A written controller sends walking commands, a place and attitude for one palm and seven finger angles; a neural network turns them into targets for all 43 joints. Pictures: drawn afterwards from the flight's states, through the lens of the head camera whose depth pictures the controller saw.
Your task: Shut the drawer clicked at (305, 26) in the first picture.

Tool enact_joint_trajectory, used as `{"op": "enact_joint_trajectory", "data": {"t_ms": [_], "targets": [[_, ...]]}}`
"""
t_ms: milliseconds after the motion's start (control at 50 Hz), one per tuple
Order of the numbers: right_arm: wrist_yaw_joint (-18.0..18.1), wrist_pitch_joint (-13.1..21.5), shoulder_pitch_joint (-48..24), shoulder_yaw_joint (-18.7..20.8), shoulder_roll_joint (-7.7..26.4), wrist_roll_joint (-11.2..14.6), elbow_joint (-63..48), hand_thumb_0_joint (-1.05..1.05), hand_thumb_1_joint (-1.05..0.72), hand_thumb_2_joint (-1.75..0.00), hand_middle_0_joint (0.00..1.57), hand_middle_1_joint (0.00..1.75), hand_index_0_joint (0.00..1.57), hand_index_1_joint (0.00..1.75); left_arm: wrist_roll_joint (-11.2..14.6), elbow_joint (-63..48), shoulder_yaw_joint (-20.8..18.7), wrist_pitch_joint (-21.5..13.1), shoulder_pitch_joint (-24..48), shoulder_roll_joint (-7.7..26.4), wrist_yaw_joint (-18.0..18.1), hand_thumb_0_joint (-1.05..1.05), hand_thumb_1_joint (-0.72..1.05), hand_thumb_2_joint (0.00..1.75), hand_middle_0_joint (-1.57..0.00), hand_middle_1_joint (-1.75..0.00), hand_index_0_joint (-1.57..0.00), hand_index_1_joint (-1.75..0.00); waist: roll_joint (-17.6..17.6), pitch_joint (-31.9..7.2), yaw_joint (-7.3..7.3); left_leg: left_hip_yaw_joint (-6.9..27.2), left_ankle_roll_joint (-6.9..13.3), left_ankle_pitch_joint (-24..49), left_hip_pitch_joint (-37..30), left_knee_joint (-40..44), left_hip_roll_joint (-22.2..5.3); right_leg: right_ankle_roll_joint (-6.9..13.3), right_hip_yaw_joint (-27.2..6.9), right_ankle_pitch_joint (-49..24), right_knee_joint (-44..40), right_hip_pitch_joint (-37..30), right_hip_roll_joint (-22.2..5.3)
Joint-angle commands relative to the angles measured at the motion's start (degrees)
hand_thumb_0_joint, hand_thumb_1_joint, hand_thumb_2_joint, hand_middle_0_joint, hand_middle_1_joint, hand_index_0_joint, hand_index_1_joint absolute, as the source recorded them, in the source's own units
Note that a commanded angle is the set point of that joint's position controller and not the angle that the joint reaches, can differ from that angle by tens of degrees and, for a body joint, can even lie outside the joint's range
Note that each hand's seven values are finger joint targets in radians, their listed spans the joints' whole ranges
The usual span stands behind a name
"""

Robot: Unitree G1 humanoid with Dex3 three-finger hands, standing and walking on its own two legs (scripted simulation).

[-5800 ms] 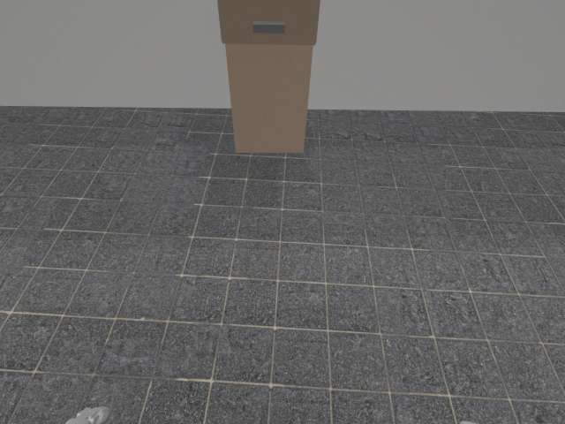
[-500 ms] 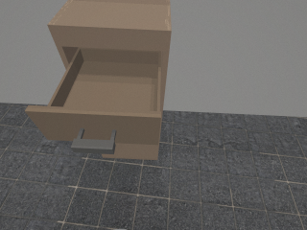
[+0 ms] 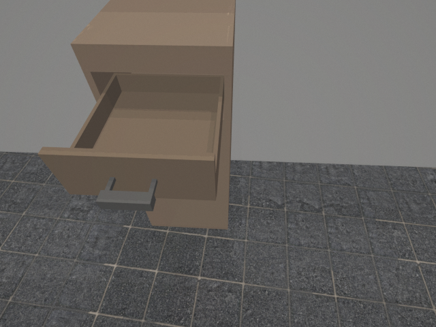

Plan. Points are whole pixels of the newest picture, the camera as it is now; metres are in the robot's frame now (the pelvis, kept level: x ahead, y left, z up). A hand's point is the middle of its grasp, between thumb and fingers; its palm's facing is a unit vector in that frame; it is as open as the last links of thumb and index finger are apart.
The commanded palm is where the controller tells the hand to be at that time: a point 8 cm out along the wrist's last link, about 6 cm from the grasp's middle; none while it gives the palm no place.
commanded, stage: come to a stop and stand still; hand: left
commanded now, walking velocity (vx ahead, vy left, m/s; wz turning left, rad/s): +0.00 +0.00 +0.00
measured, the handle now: (129, 191) +0.35 +0.22 +0.03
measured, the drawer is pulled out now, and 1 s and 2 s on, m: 0.29 0.29 0.29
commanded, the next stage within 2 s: look again from close up in 0.64 s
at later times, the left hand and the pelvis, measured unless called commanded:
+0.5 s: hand out of the picture -0.01 +0.20 -0.17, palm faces +0.01 -0.98 -0.17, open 7.3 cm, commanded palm none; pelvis -0.01 +0.03 +0.01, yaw -2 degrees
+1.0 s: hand out of the picture -0.03 +0.20 -0.17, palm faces +0.00 -0.98 -0.21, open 7.3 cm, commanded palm none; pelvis -0.02 +0.03 +0.00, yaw -1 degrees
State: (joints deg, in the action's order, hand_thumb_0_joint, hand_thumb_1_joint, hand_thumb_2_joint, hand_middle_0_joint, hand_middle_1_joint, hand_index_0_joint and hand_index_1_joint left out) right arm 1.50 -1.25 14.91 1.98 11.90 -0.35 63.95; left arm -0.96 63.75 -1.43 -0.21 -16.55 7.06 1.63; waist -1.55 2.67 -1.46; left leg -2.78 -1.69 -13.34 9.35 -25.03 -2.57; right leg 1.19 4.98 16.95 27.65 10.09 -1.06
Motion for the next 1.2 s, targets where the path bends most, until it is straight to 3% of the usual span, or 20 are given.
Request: {"op": "enact_joint_trajectory", "data": {"t_ms": [0,20,40,80,180,320,620,700,720,740,760,780,800,840,880,1040,1180], "targets": [[0.7,1.7,3.1,0.1,4.0,-0.3,-0.9,0.0,-0.9,-0.9,0.2,0.3,0.2,0.3,0.1,-1.5,-1.1,-0.2,-1.6,6.5,0.8,0.0,0.9,0.9,-0.2,-0.3,-0.2,-0.3,2.3,-2.4,0.82,2.8,2.5,17.1,-5.1,0.7,-6.2,0.1,-6.0,-12.9,-5.4,3.5,-5.7],[0.8,1.9,2.5,-0.2,3.3,-0.2,-0.4,0.0,-0.9,-0.9,0.2,0.3,0.2,0.3,0.3,-1.0,-0.9,0.1,-0.8,6.6,0.7,0.0,0.9,0.9,-0.2,-0.3,-0.2,-0.3,-2.2,-1.8,0.89,3.5,2.8,17.1,-3.9,2.6,-5.8,-0.3,-5.3,-12.1,-5.1,2.4,-5.7],[0.8,1.9,2.4,-0.4,3.2,-0.1,-0.4,0.0,-0.9,-0.9,0.2,0.3,0.2,0.3,0.3,-0.9,-0.9,0.3,-0.2,7.0,0.6,0.0,0.9,0.9,-0.2,-0.3,-0.2,-0.3,-3.0,-0.8,0.91,3.7,2.9,15.6,-2.1,4.2,-5.9,-0.7,-4.7,-10.4,-5.2,1.1,-5.2],[0.9,1.9,1.7,-0.6,3.0,-0.1,-0.3,0.0,-0.9,-0.9,0.2,0.3,0.2,0.3,0.3,-0.1,-0.6,0.3,-1.4,6.7,0.5,0.0,0.9,0.9,-0.2,-0.3,-0.2,-0.3,-1.5,0.4,0.37,4.1,3.1,12.8,-1.1,5.2,-5.6,-0.7,-5.2,-9.6,-6.2,0.6,-5.0],[0.9,2.0,2.6,-0.9,2.2,-0.1,0.2,0.0,-0.9,-0.9,0.2,0.3,0.2,0.3,0.2,0.6,0.0,0.3,-1.9,6.5,0.5,0.0,0.9,0.9,-0.2,-0.3,-0.2,-0.3,1.3,2.3,0.74,4.1,2.8,8.1,-0.2,7.3,-4.8,-0.8,-5.5,-8.6,-8.1,1.0,-5.3],[0.8,2.6,3.6,-1.1,2.2,-0.2,0.4,0.0,-0.9,-0.9,0.2,0.3,0.2,0.3,0.2,0.8,0.3,0.1,-3.1,6.2,0.5,0.0,0.9,0.9,-0.2,-0.3,-0.2,-0.3,0.2,1.8,0.59,4.3,2.8,7.1,0.3,9.0,-4.6,-1.2,-5.3,-8.9,-8.1,0.2,-5.6],[0.8,2.8,6.7,-0.9,0.4,0.0,1.4,0.0,-0.9,-0.9,0.2,0.3,0.2,0.3,0.2,1.4,0.5,-0.2,-5.6,4.7,0.8,0.0,0.9,0.9,-0.2,-0.3,-0.2,-0.3,1.7,3.0,0.84,4.3,3.1,4.5,1.1,9.5,-4.2,-1.3,-5.4,-8.6,-7.9,1.4,-5.2],[0.8,2.9,7.1,-0.7,0.1,0.0,1.6,0.0,-0.9,-0.9,0.2,0.3,0.2,0.3,0.2,1.6,0.5,-0.4,-6.3,4.4,0.9,0.0,0.9,0.9,-0.2,-0.3,-0.2,-0.3,1.6,2.1,1.0,3.9,3.2,5.6,0.2,8.7,-4.1,-1.2,-5.6,-9.2,-8.0,1.5,-5.3],[-0.3,3.6,2.4,-1.5,3.0,0.3,-2.9,0.0,-0.9,-0.9,0.2,0.3,0.2,0.3,-0.7,2.0,1.7,-1.9,-6.1,6.3,2.8,0.0,0.9,0.9,-0.2,-0.3,-0.2,-0.3,-0.1,4.2,0.48,2.4,1.8,14.8,6.3,-1.9,-5.2,-0.3,-6.6,-17.0,-6.1,2.6,-7.1],[-0.5,3.2,4.5,-1.4,0.2,-0.4,-4.0,0.0,-0.9,-0.9,0.2,0.3,0.2,0.3,-0.1,-0.2,1.0,-2.1,-6.1,7.7,2.3,0.0,0.9,0.9,-0.2,-0.3,-0.2,-0.3,-2.1,0.9,1.8,3.1,1.9,0.9,4.9,0.2,-2.2,0.9,-7.6,-5.3,-5.6,2.7,-7.4],[-0.6,3.2,6.5,-1.4,0.6,-0.5,-4.1,0.0,-0.9,-0.9,0.2,0.3,0.2,0.3,-0.1,-0.8,1.3,-2.0,-4.8,7.4,1.8,0.0,0.9,0.9,-0.2,-0.3,-0.2,-0.3,-1.1,0.1,2.43,3.8,2.4,-2.0,6.2,1.0,-2.6,1.2,-6.7,1.0,-3.9,3.9,-6.0],[-0.7,3.7,7.2,-1.5,0.7,-0.8,-4.4,0.0,-0.9,-0.9,0.2,0.3,0.2,0.3,-0.1,-1.4,1.2,-2.2,-5.2,7.1,1.5,0.0,0.9,0.9,-0.2,-0.3,-0.2,-0.3,-5.4,-3.0,2.09,4.5,2.9,3.3,4.9,1.2,-3.1,1.5,-6.1,-3.4,-2.1,2.2,-5.4],[-0.4,3.7,6.9,-1.6,0.7,-0.5,-4.8,0.0,-0.9,-0.9,0.2,0.3,0.2,0.3,0.0,-1.7,1.2,-2.1,-5.5,6.9,1.2,0.0,0.9,0.9,-0.2,-0.3,-0.2,-0.3,-4.7,-3.9,1.83,4.7,3.5,3.2,4.6,1.5,-3.4,1.3,-5.8,-3.4,-1.8,1.3,-4.8],[-0.3,3.5,6.7,-1.6,1.2,-0.3,-5.3,0.0,-0.9,-0.9,0.2,0.3,0.2,0.3,0.1,-1.7,1.6,-1.8,-4.6,6.0,1.0,0.0,0.9,0.9,-0.2,-0.3,-0.2,-0.3,0.8,-0.2,2.06,5.1,3.9,2.2,6.0,2.1,-3.2,1.0,-5.7,-3.1,-2.3,2.8,-4.5],[-0.3,3.4,6.7,-1.8,1.4,-0.4,-5.1,0.0,-0.9,-0.9,0.2,0.3,0.2,0.3,0.0,-2.1,1.6,-1.6,-4.3,6.0,0.9,0.0,0.9,0.9,-0.2,-0.3,-0.2,-0.3,2.1,1.6,1.98,5.3,4.0,3.2,6.0,3.0,-3.4,0.9,-5.5,-3.7,-2.4,3.5,-4.5],[-0.3,3.1,5.5,-2.1,2.5,-0.3,-3.9,0.0,-0.9,-0.9,0.2,0.3,0.2,0.3,0.3,-2.4,1.4,-1.1,-3.8,6.9,0.6,0.0,0.9,0.9,-0.2,-0.3,-0.2,-0.3,2.3,4.8,1.38,4.3,3.6,1.0,5.9,5.7,-2.9,0.5,-6.1,-3.6,-4.1,3.5,-4.7],[-0.3,3.2,4.7,-2.3,2.4,-0.4,-2.6,0.0,-0.9,-0.9,0.2,0.3,0.2,0.3,0.3,-2.8,1.1,-1.4,-3.1,7.9,0.5,0.0,0.9,0.9,-0.2,-0.3,-0.2,-0.3,3.4,1.6,1.25,3.1,3.3,5.7,2.2,5.0,-2.9,0.5,-6.4,-8.5,-4.9,1.6,-5.2]]}}
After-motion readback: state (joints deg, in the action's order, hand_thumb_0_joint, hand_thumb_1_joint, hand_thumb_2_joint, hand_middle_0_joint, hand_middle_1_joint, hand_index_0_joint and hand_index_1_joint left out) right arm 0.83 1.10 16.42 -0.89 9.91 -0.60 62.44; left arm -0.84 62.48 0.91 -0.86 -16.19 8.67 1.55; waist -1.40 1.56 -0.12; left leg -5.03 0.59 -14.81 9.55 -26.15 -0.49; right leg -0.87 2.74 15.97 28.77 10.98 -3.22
